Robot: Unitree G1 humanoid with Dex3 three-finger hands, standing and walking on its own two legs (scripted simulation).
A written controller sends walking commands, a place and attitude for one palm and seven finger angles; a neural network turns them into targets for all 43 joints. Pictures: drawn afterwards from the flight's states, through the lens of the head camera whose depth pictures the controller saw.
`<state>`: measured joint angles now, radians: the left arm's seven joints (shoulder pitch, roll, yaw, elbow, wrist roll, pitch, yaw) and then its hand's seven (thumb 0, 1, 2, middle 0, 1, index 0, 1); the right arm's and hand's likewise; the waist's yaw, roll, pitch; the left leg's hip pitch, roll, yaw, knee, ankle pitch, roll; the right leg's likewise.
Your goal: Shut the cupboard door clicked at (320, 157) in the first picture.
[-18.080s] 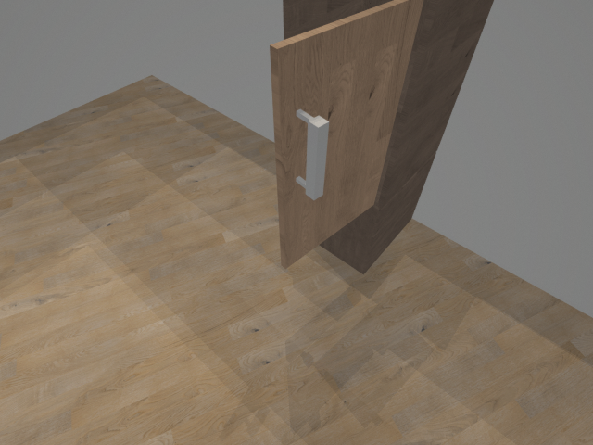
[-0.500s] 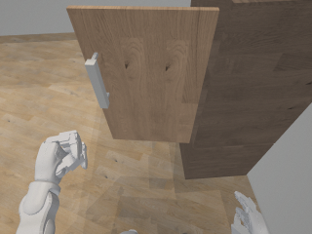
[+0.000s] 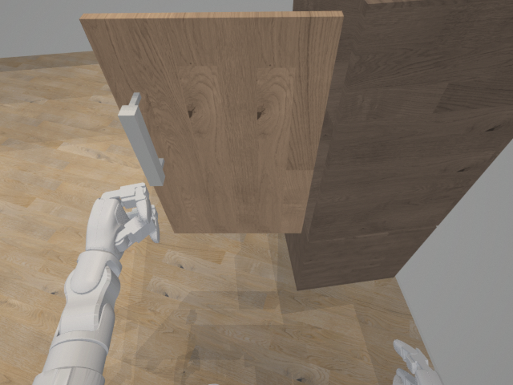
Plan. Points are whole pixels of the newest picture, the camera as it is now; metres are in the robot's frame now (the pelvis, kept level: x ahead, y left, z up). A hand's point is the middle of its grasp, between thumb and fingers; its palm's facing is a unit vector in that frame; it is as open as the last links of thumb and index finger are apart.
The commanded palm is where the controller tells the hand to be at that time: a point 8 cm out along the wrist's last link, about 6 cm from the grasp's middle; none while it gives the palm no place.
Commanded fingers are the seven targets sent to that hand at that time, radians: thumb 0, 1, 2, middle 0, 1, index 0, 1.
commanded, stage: bring the fist close to the handle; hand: left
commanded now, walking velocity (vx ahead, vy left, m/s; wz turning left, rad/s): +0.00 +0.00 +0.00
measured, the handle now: (147, 141) +0.51 +0.23 +0.07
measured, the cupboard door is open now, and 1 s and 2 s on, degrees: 82 82 68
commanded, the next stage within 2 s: push the door shut along its arc in 0.68 s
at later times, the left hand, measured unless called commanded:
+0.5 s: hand (159, 182) +0.41 +0.18 +0.08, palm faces +0.05 -1.00 -0.02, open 3.1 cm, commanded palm +0.37 +0.23 +0.08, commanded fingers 0.00 0.90 0.90 -1.30 -1.50 -1.30 -1.50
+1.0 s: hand (158, 175) +0.42 +0.18 +0.09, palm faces +0.00 -1.00 -0.01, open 3.1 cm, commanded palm +0.40 +0.23 +0.08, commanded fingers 0.00 0.90 0.90 -1.30 -1.50 -1.30 -1.50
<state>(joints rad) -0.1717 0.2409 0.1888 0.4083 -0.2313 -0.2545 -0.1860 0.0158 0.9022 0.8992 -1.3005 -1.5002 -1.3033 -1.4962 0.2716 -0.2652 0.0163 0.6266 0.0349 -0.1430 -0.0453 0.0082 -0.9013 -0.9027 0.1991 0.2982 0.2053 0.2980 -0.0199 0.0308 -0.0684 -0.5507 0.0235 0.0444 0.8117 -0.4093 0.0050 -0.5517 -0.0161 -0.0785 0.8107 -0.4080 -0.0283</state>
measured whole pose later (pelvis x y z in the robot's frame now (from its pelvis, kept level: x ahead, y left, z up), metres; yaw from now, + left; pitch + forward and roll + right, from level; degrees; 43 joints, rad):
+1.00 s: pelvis -0.02 +0.01 -0.01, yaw -1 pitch +11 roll -1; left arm -0.65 0.34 0.28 0.96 -0.17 -0.39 -0.21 0.02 0.90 0.90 -1.30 -1.50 -1.30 -1.50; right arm 0.30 -0.26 0.02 0.65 0.03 -0.04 -0.03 0.00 -0.90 -0.90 0.20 0.30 0.21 0.30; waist -0.08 0.01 -0.08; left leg -0.65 0.03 0.05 0.85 -0.40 0.02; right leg -0.65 -0.01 -0.07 0.83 -0.38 -0.02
